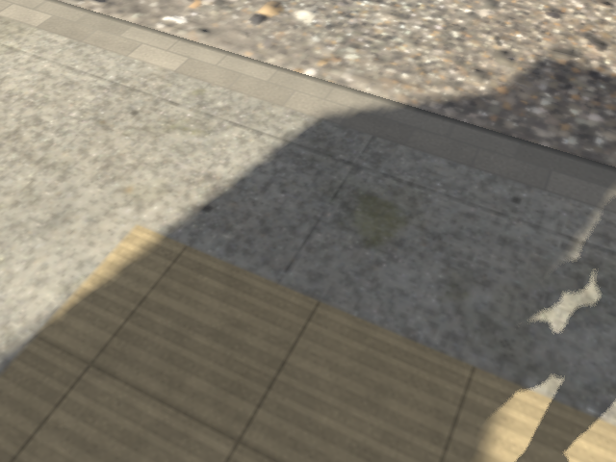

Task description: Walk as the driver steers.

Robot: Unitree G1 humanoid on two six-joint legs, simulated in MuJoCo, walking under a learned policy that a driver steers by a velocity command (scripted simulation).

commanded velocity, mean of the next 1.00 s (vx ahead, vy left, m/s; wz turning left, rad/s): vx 0.27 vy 0.00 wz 0.00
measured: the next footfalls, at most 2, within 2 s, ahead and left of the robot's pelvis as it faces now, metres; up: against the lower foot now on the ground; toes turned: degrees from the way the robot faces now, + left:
right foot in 0.90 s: +0.38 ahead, -0.14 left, +0.00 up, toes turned -3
left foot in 1.42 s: +0.54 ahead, +0.05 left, +0.00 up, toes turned -15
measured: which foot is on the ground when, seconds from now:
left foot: down 0.00-0.92, up 0.94-1.00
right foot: down 0.00-0.48, up 0.50-0.88, down 0.90-1.00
